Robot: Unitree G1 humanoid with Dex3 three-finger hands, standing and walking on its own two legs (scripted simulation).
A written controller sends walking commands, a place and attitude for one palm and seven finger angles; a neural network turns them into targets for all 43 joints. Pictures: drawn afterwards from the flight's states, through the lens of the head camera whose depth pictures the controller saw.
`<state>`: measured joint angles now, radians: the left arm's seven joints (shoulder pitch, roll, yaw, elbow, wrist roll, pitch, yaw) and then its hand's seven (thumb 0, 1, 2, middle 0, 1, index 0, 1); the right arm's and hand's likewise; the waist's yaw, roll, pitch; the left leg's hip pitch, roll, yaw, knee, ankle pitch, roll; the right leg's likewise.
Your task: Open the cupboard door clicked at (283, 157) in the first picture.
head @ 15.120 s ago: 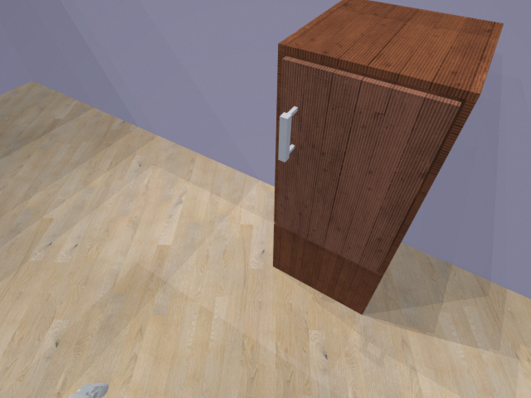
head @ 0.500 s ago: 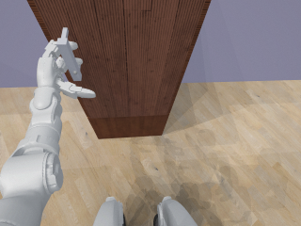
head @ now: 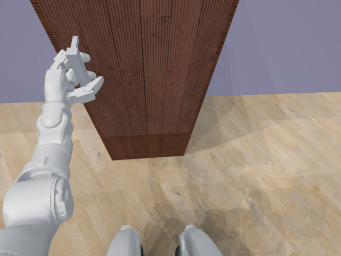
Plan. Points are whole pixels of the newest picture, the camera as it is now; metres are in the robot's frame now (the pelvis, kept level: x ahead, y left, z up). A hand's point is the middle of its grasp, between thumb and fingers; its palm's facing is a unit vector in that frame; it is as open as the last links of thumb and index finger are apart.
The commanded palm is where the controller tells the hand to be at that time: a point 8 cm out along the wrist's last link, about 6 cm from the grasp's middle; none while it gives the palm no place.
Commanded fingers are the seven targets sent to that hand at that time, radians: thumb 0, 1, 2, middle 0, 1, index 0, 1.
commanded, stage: close the thumb around the handle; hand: left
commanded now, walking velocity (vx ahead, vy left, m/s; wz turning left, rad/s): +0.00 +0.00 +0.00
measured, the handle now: (82, 67) +0.54 +0.17 +0.08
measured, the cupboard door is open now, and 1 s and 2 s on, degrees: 0 27 43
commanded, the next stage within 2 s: pull the door open along its arc in 0.22 s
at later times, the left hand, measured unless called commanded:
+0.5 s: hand (93, 90) +0.48 +0.15 +0.07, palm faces +0.03 -1.00 -0.01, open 5.6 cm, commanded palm +0.43 +0.19 +0.07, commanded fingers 0.00 0.90 0.90 -0.40 -1.35 -0.40 -1.35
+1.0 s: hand (120, 140) +0.35 +0.08 +0.07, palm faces +0.33 -0.94 +0.04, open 6.0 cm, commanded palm +0.29 +0.14 +0.07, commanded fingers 0.00 0.90 0.90 -0.40 -1.35 -0.40 -1.35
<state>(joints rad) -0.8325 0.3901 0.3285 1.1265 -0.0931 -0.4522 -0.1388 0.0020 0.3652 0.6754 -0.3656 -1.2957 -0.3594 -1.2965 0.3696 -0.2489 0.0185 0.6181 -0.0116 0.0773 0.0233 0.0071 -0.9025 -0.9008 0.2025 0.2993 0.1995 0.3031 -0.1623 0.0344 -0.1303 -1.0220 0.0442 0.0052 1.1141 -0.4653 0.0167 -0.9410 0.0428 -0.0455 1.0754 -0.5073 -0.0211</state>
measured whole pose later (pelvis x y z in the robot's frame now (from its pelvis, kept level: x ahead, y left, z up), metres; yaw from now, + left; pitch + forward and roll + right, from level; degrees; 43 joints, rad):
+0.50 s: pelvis +0.00 +0.00 +0.00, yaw +0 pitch +21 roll -2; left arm -0.78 0.35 0.30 1.07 -0.10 -0.45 -0.10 0.00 0.74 0.82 -0.38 -1.35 -0.36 -1.35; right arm 0.38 -0.25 0.01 0.62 -0.01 0.08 0.03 0.01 -0.90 -0.90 0.20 0.30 0.20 0.30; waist -0.15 0.04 -0.13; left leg -1.02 0.05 0.01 1.11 -0.46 0.01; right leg -0.94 0.04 -0.04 1.08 -0.50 -0.03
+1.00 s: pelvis +0.02 -0.02 +0.02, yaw +1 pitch +15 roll +0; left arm -0.07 -0.06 -0.06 0.31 0.02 -0.36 0.43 0.01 0.70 0.76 -0.37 -1.33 -0.35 -1.32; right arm 0.20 -0.19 -0.01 0.52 -0.05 0.06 0.06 0.01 -0.90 -0.90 0.20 0.30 0.20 0.30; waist -0.03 0.02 -0.16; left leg -0.82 0.02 0.02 1.03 -0.47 -0.01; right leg -0.76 0.02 -0.03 1.04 -0.54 -0.04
